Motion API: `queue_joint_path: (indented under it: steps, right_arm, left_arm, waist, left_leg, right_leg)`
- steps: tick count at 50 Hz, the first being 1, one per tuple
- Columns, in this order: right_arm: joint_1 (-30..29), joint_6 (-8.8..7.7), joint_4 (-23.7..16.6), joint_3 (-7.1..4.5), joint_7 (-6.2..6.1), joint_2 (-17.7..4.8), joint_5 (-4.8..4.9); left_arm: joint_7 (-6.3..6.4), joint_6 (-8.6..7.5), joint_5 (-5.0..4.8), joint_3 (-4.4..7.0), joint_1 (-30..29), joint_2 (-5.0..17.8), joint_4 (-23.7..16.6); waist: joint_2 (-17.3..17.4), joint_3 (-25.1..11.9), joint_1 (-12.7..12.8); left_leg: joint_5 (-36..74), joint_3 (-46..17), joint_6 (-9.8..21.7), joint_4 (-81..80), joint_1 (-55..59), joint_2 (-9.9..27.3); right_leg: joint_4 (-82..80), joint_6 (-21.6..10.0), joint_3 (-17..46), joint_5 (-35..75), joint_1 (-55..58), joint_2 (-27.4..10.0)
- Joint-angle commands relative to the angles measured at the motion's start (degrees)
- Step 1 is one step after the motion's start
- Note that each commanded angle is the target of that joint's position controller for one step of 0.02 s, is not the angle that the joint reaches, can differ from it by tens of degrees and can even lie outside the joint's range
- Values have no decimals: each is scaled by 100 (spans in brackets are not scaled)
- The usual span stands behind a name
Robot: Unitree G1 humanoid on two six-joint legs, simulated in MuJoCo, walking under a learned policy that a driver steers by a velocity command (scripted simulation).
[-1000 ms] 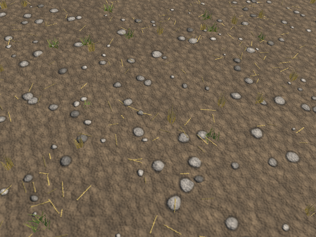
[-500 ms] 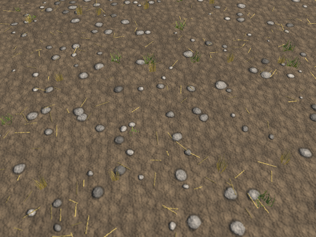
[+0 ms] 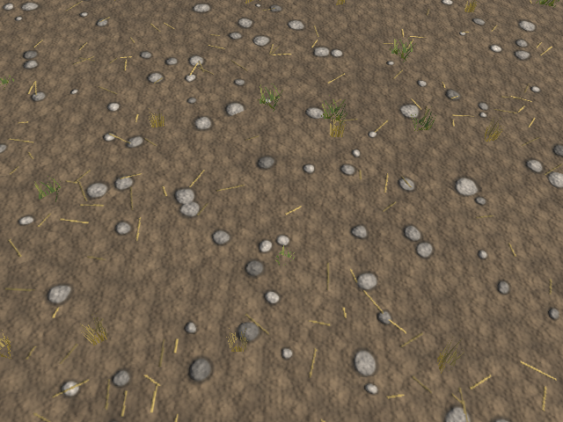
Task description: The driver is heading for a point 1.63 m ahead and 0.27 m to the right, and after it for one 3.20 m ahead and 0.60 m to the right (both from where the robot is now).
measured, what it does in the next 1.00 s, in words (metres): steps on the spot: right foot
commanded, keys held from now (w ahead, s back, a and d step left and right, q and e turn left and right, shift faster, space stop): no key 0.84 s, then w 0.16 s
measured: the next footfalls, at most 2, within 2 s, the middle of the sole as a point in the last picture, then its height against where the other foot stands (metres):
right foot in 0.16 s outside the picture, level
left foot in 1.54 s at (244, 405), level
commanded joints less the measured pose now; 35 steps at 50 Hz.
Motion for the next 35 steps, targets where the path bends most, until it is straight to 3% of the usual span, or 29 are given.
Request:
queue_joint_path:
  steps: [1, 5, 7, 8, 9, 10, 11, 12, 16, 22, 35]
  right_arm:
    - [-252, -41, -305, -172, -90, -773, -14]
    - [-191, 30, -121, -97, -77, -659, -16]
    - [-210, 58, -27, -18, -68, -506, 54]
    - [14, 38, 60, 24, -61, -403, 37]
    - [208, 5, 89, 32, -51, -372, -38]
    - [454, -14, 107, 17, -34, -287, -13]
    - [103, 4, 124, 8, -43, -428, -40]
    - [-119, 44, 88, -37, -59, -535, 12]
    - [-129, 148, 212, -51, -98, -470, 34]
    - [-121, 126, 492, -70, -111, -417, 77]
    - [-146, 139, 1116, -57, -185, -498, 101]
  left_arm:
    - [24, 47, -9, 62, 427, 335, -80]
    - [-25, 35, -27, 56, 239, 359, -59]
    - [-80, -27, 43, 22, 433, 262, 48]
    - [-98, -59, 123, 25, 486, 390, 69]
    - [-93, -72, 153, 67, 514, 716, 45]
    - [-103, -57, 73, 115, 270, 857, 140]
    - [-148, -70, 41, 59, 189, 493, 138]
    - [-162, -96, 74, 18, 192, 362, 176]
    - [-136, -195, 39, -13, 330, 358, 356]
    - [-80, -129, 13, -39, 346, 342, 566]
    - [-61, -42, 16, -76, 281, 262, 958]
  waist:
    - [816, -1115, 146]
    - [883, -804, 27]
    - [736, -714, 222]
    - [555, -723, 187]
    - [45, -731, -22]
    - [-735, -685, -362]
    - [-633, -629, -128]
    - [-509, -545, -40]
    - [-143, -533, 59]
    - [148, -570, 123]
    - [226, -383, 111]
  left_leg:
    - [807, -1044, 874, -847, 420, 1442]
    - [-520, -1245, 761, -867, 371, 1412]
    - [-828, -1189, 468, -608, 271, 1233]
    - [-884, -1150, 200, -453, 173, 1062]
    - [-1010, -861, -32, -30, 39, 725]
    - [-1026, -429, -198, -51, 222, 348]
    - [-765, -369, -279, 70, 704, 358]
    - [-606, -388, -240, 130, 831, 402]
    - [46, -537, -106, 118, 830, 537]
    - [530, -506, -161, 166, 949, 541]
    - [452, -494, -213, 53, 1057, 575]
  right_leg:
    - [-775, 37, 59, 430, 924, -70]
    - [-1824, -13, -57, 411, 1372, 70]
    - [-3010, -155, -195, 1124, 2018, 171]
    - [-3279, -263, 79, 1701, 2373, -59]
    - [-3252, -448, 473, 2521, 2556, -515]
    - [-3168, -692, 487, 1800, 2117, -544]
    - [-3355, -638, 421, 863, 1633, -351]
    - [-3410, -492, 308, 574, 1467, -225]
    - [-3174, -311, 61, 1227, 1781, -16]
    - [-3065, -363, -7, 1596, 2039, 61]
    - [-3204, -345, -125, 1425, 2134, 214]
